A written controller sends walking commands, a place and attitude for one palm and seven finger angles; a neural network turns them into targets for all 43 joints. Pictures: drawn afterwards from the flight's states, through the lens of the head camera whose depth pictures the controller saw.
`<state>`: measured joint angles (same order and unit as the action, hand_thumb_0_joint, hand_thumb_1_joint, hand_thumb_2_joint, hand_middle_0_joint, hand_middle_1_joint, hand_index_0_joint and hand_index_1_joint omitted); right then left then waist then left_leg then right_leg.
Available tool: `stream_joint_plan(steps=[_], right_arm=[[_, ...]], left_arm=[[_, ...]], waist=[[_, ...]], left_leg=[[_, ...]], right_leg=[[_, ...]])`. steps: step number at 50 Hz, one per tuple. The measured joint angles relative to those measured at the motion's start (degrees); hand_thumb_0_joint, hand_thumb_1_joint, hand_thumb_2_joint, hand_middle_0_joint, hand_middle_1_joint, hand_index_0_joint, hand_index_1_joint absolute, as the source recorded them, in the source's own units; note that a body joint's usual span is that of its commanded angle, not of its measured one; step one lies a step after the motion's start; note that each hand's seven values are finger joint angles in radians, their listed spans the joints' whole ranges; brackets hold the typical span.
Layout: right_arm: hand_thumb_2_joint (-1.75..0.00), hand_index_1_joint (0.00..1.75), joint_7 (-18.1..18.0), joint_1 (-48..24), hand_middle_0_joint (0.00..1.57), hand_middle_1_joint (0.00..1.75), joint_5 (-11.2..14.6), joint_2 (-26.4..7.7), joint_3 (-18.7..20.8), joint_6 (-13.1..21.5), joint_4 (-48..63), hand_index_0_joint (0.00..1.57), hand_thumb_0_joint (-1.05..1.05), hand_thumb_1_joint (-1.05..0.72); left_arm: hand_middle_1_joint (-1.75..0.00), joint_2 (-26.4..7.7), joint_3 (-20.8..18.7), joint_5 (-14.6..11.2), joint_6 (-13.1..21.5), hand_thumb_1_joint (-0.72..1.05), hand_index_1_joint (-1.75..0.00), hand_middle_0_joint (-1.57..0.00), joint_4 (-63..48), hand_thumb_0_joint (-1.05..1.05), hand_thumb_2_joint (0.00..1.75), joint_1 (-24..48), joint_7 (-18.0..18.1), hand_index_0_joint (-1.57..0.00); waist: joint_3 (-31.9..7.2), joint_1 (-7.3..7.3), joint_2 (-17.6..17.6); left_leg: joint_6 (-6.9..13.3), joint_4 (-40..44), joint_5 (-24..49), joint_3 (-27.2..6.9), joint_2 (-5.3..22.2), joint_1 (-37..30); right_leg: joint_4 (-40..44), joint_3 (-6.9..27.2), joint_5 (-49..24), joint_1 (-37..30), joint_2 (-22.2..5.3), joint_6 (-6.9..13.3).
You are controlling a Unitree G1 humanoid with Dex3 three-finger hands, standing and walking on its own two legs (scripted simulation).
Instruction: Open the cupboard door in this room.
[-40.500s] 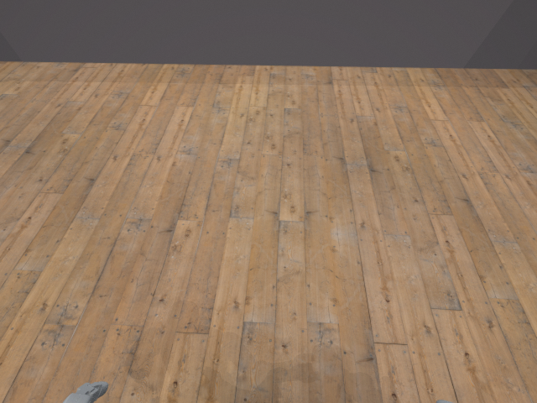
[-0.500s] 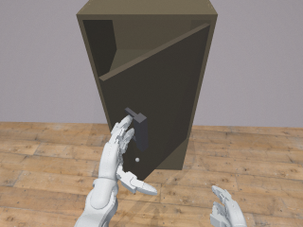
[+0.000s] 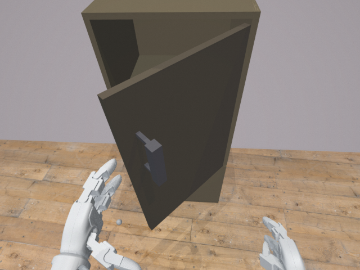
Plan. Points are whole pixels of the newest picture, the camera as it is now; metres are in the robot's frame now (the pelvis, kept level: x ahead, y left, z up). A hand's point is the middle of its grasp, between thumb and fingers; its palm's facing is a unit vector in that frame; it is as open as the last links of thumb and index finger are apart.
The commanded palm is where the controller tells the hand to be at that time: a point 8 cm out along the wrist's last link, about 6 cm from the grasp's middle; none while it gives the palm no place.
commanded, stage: slide the hand sideways off the handle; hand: left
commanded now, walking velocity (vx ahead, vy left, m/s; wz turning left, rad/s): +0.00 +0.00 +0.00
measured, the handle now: (150, 158) +0.32 +0.10 +0.10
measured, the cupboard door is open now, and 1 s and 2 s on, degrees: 47 47 47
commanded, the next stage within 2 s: draw the hand back to the body in 0.06 s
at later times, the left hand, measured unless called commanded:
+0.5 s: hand (88, 218) +0.18 +0.17 +0.12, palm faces +0.02 -1.00 -0.07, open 16.3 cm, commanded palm +0.14 +0.22 +0.13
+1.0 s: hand (41, 204) +0.19 +0.24 +0.15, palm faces +0.26 -0.90 -0.35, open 13.5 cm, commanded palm +0.14 +0.29 +0.17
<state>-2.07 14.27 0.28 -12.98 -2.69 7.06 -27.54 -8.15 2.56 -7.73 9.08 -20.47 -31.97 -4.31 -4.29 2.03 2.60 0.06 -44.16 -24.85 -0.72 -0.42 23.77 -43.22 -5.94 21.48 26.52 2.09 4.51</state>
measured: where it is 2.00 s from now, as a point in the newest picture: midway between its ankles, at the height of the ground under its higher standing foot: outside the picture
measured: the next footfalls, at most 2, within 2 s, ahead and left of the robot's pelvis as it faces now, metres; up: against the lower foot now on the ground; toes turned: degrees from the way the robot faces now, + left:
none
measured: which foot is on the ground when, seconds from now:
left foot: down 0.00-1.00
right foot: down 0.00-1.00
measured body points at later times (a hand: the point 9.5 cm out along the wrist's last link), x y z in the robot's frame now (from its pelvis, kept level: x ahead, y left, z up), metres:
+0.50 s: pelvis -0.01 +0.02 +0.00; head -0.01 +0.00 +0.45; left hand +0.17 +0.23 +0.13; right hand +0.18 -0.19 -0.06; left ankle -0.02 +0.12 -0.71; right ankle +0.01 -0.06 -0.71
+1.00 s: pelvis +0.00 +0.04 +0.02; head -0.01 +0.03 +0.47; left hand +0.17 +0.29 +0.17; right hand +0.19 -0.17 -0.05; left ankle -0.02 +0.12 -0.71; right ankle +0.01 -0.06 -0.71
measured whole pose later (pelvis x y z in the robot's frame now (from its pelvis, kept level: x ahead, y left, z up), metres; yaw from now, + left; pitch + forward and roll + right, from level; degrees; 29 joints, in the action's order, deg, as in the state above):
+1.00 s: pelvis +0.00 +0.04 +0.02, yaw -1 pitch -3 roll -1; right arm -4.4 13.2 -0.4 -12.3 -3.9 9.7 -34.1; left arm -16.9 -7.4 -1.4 3.5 -27.6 -31.8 5.8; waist 0.4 3.6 3.3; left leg 3.0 -30.6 -19.1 0.6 -2.3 8.8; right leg -28.9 -4.0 15.0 11.2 0.8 1.4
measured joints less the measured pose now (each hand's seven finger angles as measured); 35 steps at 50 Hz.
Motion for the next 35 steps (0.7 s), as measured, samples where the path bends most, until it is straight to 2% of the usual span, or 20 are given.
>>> stream_joint_plan(steps=[6,12,15,19,26,30,34,35], right_arm=[[-0.90,0.30,-0.35,0.74,0.20,0.30,0.36,-0.69,0.40,2.18,-0.20,0.20,0.01,-0.91],[-0.90,0.30,-0.66,0.74,0.20,0.30,0.53,-0.76,0.52,4.02,-0.25,0.20,0.01,-0.91],[-0.90,0.30,-0.83,0.96,0.20,0.30,0.66,-0.31,0.33,4.29,-0.37,0.20,0.01,-0.91],[-0.90,0.30,-1.13,1.34,0.20,0.30,1.06,0.17,-0.21,4.41,-0.84,0.20,0.01,-0.91],[-0.90,0.30,-1.45,1.30,0.20,0.30,1.65,-0.11,-0.95,5.47,-1.46,0.21,0.01,-0.91],[-0.90,0.30,-1.60,0.78,0.20,0.30,1.72,-0.34,-1.02,6.00,-1.44,0.21,0.01,-0.91],[-0.90,0.30,-1.93,0.09,0.20,0.30,1.74,-0.15,-1.23,6.08,-1.75,0.21,0.01,-0.91],[-0.90,0.30,-2.18,-0.06,0.20,0.30,1.43,-0.01,-1.26,5.98,-1.94,0.21,0.01,-0.91]], left_arm=[[-0.30,-0.44,-1.05,-1.88,1.47,-0.50,-0.30,-0.15,-0.83,-0.01,0.30,-2.06,-2.63,-0.15],[-0.30,-0.40,0.06,-1.48,1.67,-0.50,-0.30,-0.15,-0.69,-0.01,0.30,0.22,-2.08,-0.15],[-0.30,-1.50,-0.70,-1.15,0.76,-0.50,-0.30,-0.16,-1.35,-0.01,0.30,1.16,-1.28,-0.15],[-0.30,-2.80,-3.38,-2.27,-0.82,-0.50,-0.30,-0.16,-2.48,-0.01,0.30,1.38,-1.19,-0.15],[-0.30,-3.20,-5.70,-4.48,-4.45,-0.50,-0.30,-0.15,-4.91,-0.01,0.30,0.54,-3.57,-0.15],[-0.30,-3.61,-5.42,-4.47,-6.33,-0.50,-0.30,-0.15,-6.59,-0.01,0.30,-0.13,-4.23,-0.15],[-0.30,-4.70,-6.73,-4.58,-7.65,-0.47,-0.30,-0.16,-7.21,-0.01,0.31,0.52,-4.12,-0.15],[-0.30,-5.47,-6.78,-2.79,-7.79,-0.45,-0.30,-0.16,-7.40,-0.01,0.32,0.89,-2.69,-0.15]], waist=[[-0.17,-0.21,0.48],[0.36,-0.22,0.52],[0.22,-0.17,0.38],[-0.39,-0.10,0.56],[-0.59,0.40,0.95],[-0.27,0.83,1.06],[0.26,1.30,0.86],[0.63,1.55,0.75]], left_leg=[[0.12,-1.87,-0.62,-0.28,-0.08,1.60],[0.47,-3.51,-0.87,-0.22,-0.20,3.16],[0.68,-3.39,-0.83,0.12,-0.24,2.89],[0.96,-2.59,-0.70,0.41,-0.25,1.63],[1.67,-0.93,-0.23,0.40,-0.65,-0.96],[2.06,-0.23,0.04,0.41,-1.02,-2.12],[2.29,0.47,0.37,0.37,-1.23,-3.16],[2.33,0.89,0.52,0.42,-1.24,-3.80]], right_leg=[[-1.41,-0.32,0.48,1.30,-0.14,-0.10],[-2.56,-0.33,0.45,2.64,-0.31,-0.32],[-2.50,0.01,0.31,2.50,-0.34,-0.48],[-1.55,0.35,0.00,1.24,-0.29,-0.82],[0.61,0.45,-0.72,-1.68,-0.59,-1.58],[1.41,0.50,-1.01,-2.96,-0.92,-2.01],[2.22,0.51,-1.36,-4.10,-1.10,-2.26],[2.64,0.57,-1.52,-4.72,-1.10,-2.29]])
